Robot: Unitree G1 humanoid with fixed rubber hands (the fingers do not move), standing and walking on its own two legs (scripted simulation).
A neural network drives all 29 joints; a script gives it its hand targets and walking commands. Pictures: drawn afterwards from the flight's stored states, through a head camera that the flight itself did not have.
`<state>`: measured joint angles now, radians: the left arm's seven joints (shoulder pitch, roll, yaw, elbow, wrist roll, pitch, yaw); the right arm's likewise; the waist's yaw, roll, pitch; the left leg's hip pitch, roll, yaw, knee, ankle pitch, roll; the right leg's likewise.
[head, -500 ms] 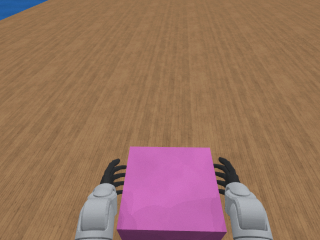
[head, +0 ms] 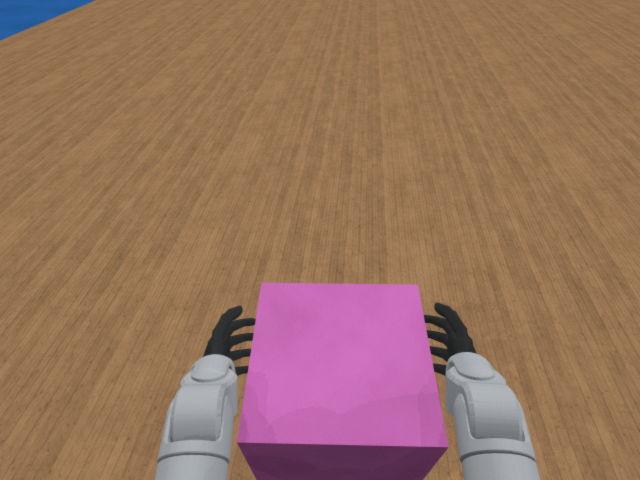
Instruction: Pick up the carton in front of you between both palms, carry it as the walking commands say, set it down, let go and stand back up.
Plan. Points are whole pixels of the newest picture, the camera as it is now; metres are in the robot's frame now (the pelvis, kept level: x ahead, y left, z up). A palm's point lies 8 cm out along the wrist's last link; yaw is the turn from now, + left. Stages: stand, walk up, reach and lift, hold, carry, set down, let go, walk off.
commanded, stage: carry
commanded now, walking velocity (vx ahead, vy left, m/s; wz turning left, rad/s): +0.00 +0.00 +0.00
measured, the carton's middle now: (337, 394) +0.29 +0.00 -0.05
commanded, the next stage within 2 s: hold in 0.68 s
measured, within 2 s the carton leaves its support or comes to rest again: neither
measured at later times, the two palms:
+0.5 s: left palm (212, 373) +0.27 +0.15 +0.04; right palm (457, 371) +0.28 -0.14 +0.04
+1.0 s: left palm (180, 410) +0.22 +0.18 +0.05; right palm (438, 378) +0.26 -0.12 +0.05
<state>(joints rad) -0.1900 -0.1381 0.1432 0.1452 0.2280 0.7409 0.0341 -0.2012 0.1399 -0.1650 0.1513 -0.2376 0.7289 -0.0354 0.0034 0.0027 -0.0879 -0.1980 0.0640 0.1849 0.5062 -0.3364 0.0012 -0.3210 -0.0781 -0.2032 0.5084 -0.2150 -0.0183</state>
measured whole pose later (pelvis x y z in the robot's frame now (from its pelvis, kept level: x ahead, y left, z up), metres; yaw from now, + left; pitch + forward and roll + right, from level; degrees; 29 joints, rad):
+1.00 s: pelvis -0.04 +0.00 +0.01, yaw +6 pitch -8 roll +0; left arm -0.21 -0.14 0.18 0.21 0.25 0.71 0.01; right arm -0.23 0.15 -0.17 0.20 -0.28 0.72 -0.02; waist 0.01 0.02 0.06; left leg -0.03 0.00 0.02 0.39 -0.22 0.01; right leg -0.10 -0.03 -0.04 0.37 -0.13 0.01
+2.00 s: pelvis -0.03 -0.01 +0.00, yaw +6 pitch -3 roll +0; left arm -0.45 -0.21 0.42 0.47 0.40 0.55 -0.03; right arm -0.44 0.20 -0.43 0.43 -0.42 0.57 0.03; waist -0.03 0.04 0.08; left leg -0.17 -0.01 -0.03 0.51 -0.28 0.00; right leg -0.23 -0.01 -0.04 0.47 -0.19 -0.01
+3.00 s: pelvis -0.10 -0.02 -0.24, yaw +7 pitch +46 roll +0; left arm -1.03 0.07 0.38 0.73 0.22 0.29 -0.03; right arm -0.89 0.15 -0.53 0.49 -0.23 0.30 -0.12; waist -0.05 0.03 -0.16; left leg -1.92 -0.05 -0.03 1.65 -0.54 -0.01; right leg -1.98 0.01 0.03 1.57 -0.41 0.03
